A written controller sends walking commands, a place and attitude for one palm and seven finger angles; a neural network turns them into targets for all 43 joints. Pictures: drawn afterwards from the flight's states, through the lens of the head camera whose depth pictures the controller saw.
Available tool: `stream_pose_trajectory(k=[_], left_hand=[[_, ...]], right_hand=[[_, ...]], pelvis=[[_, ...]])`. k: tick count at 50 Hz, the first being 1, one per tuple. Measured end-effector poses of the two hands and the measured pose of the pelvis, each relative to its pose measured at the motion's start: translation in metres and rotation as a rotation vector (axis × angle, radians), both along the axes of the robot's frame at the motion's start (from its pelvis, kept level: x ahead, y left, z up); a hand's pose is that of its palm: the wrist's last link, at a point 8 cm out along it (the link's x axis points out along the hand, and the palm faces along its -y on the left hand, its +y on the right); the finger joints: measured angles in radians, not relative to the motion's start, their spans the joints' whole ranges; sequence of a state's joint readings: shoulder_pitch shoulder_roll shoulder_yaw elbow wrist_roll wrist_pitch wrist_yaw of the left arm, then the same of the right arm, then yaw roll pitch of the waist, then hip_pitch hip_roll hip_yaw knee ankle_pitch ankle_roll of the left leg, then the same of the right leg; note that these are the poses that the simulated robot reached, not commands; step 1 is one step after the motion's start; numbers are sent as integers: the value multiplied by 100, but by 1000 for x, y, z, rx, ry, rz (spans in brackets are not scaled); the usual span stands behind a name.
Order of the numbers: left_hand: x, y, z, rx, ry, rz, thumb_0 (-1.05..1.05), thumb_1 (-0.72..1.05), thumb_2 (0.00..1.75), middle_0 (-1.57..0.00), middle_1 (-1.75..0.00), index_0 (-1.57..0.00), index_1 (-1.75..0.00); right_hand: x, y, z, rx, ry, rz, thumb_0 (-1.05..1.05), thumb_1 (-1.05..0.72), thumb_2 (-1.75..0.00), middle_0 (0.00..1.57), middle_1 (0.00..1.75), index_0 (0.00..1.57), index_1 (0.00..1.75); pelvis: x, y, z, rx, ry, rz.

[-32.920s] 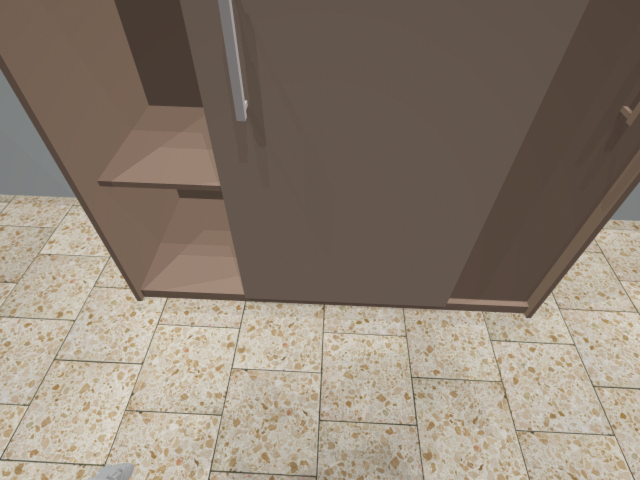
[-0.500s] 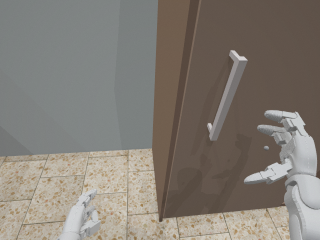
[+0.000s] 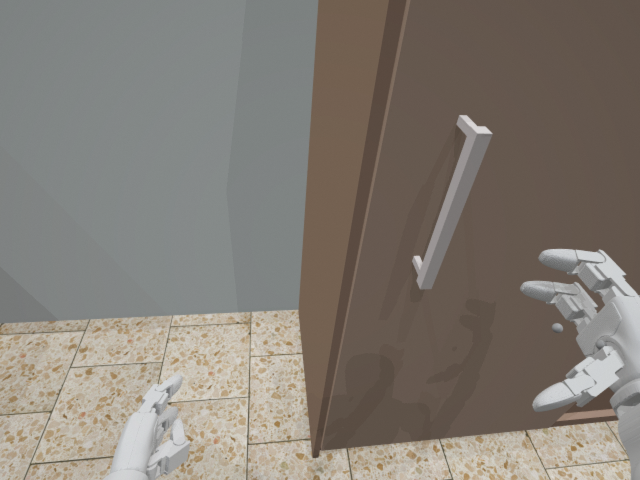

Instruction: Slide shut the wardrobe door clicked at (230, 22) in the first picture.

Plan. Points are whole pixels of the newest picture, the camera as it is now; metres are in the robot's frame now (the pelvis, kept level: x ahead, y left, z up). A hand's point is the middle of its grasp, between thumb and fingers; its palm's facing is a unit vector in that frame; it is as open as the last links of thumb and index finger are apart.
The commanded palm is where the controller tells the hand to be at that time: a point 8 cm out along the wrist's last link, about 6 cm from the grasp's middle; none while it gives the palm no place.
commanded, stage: draw the hand back to the body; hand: right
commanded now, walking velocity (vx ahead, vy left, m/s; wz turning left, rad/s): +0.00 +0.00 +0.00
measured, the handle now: (442, 211) +0.43 -0.15 +0.17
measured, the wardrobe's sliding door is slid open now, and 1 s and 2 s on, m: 0.00 0.00 0.00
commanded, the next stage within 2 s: step back with the hand held close in 1.28 s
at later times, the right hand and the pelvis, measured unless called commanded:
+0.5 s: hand (595, 362) +0.21 -0.26 +0.16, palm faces +0.40 +0.87 -0.30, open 12.8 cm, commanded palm +0.16 -0.30 +0.17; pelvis +0.00 -0.02 +0.01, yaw +0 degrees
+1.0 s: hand (631, 368) +0.20 -0.29 +0.16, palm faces +0.45 +0.82 -0.36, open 8.0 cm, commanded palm +0.15 -0.32 +0.18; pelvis +0.01 -0.03 +0.01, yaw +1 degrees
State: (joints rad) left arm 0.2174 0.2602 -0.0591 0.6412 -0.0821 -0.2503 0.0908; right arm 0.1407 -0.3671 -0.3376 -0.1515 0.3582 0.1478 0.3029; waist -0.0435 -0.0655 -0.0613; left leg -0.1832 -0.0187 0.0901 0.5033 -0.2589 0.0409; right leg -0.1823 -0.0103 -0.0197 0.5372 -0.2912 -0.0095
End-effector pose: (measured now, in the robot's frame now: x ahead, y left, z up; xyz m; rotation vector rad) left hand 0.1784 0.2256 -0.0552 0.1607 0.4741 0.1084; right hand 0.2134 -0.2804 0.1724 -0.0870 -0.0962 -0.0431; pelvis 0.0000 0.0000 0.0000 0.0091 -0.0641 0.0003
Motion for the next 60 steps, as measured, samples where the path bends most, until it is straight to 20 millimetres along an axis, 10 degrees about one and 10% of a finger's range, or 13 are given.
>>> stream_pose_trajectory(k=[15,60], left_hand=[[0,-13,2,21,8,-49,2,90,90,-20,-30,-20,-30],[7,-34,-9,27,162,-41,2,90,90,-20,-30,-20,-30]], right_hand=[[-28,-9,2,-160,-54,-195,-2,45,-25,25,108,25,109],[-55,-43,2,-310,-84,-416,1,-87,-88,21,31,21,32]], pelvis=[[-7,-4,1,9,-15,-5],[12,-26,7,8,-29,12]])
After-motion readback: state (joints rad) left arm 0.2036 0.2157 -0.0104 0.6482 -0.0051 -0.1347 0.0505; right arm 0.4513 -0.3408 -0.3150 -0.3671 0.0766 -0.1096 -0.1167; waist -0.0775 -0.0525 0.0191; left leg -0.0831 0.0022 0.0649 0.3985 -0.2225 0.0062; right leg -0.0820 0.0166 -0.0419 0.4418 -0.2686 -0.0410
